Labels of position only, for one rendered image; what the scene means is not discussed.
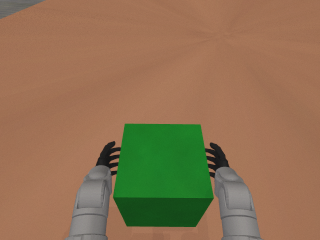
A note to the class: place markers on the left robot forearm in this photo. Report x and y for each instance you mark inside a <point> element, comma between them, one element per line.
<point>91,207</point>

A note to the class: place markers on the carton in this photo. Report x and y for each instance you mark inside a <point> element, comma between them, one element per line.
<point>163,177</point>

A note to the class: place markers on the right robot hand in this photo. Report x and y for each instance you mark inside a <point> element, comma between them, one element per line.
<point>219,159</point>

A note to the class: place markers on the left robot hand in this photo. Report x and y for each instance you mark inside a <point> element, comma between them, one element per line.
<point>105,157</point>

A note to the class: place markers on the right robot forearm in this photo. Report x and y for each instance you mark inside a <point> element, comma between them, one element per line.
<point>236,206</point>

